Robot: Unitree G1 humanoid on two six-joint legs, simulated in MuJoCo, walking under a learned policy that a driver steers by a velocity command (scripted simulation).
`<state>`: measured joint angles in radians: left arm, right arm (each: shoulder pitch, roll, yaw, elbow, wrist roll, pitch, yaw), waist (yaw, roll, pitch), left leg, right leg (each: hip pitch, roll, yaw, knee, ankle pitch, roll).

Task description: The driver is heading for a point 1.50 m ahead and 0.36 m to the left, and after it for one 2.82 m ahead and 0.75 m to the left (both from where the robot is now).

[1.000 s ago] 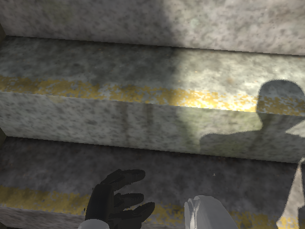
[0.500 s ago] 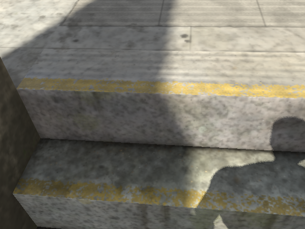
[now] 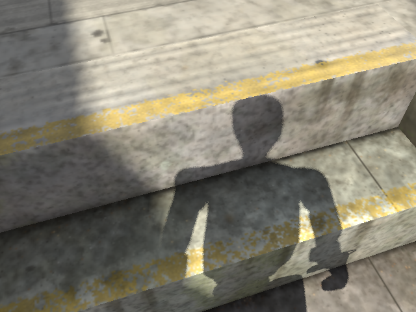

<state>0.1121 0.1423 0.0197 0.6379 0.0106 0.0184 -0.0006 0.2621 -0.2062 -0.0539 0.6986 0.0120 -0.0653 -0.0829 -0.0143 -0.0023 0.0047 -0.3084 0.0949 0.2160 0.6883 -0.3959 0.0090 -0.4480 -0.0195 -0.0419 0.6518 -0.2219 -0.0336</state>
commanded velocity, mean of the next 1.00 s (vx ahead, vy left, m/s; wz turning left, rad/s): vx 0.00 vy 0.00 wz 0.24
